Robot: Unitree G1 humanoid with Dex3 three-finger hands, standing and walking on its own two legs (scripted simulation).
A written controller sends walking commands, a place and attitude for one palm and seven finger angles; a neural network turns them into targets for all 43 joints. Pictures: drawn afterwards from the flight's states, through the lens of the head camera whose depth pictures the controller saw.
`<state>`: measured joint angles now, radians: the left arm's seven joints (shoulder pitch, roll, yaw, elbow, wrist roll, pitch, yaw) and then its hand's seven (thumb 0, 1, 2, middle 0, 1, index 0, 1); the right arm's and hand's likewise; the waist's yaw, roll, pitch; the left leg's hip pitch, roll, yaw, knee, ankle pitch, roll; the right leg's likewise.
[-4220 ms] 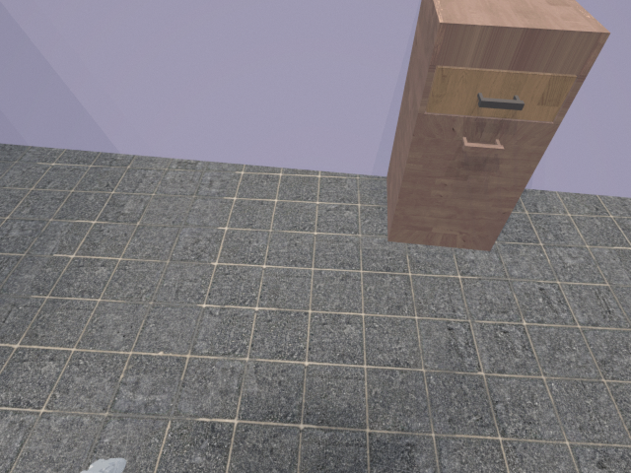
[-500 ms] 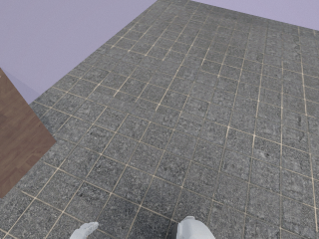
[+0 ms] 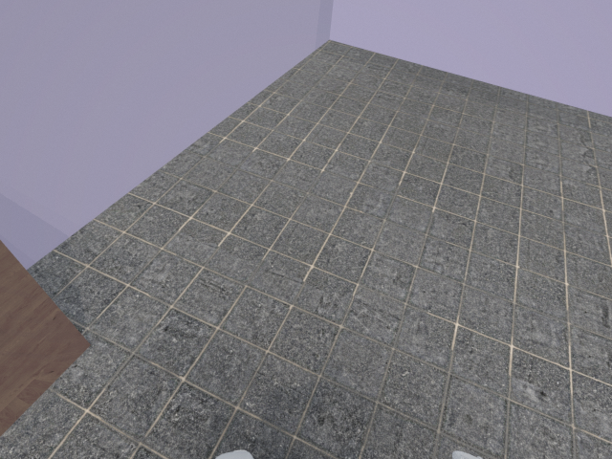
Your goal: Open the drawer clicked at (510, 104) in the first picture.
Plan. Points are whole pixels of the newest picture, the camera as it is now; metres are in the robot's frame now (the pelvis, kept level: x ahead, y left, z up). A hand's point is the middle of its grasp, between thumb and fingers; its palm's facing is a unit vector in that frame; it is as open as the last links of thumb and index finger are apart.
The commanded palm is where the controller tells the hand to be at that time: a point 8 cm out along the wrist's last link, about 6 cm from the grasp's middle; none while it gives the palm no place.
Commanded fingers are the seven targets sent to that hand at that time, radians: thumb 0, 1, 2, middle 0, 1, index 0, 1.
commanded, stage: walk to a spot facing it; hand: left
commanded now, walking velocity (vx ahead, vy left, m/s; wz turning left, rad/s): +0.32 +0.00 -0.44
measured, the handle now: out of the picture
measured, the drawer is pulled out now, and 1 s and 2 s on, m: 0.00 0.00 0.00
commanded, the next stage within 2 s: turn to face it in 0.32 s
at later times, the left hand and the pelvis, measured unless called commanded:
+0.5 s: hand (244, 338) +0.34 +0.15 -0.16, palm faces -0.27 -0.94 -0.22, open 7.3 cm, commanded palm none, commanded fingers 0.00 0.90 0.90 -0.20 -0.30 -0.20 -0.30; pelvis +0.18 -0.01 -0.01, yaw -15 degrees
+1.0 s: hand (220, 343) +0.33 +0.19 -0.19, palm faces +0.02 -0.98 -0.18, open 7.3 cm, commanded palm none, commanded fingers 0.00 0.90 0.90 -0.20 -0.30 -0.20 -0.30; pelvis +0.23 +0.00 -0.01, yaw -1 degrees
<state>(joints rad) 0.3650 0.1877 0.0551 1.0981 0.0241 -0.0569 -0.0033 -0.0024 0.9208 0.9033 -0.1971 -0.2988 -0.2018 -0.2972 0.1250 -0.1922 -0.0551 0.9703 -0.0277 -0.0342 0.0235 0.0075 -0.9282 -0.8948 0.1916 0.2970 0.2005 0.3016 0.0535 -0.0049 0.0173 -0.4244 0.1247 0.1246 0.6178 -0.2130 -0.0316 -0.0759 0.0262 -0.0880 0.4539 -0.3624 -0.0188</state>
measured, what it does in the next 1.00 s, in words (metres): walks ahead: left foot, then right foot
